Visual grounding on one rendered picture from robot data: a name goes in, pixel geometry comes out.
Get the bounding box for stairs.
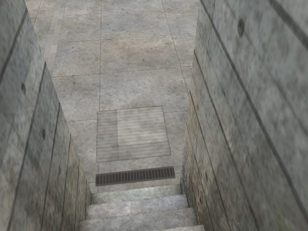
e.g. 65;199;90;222
79;184;205;231

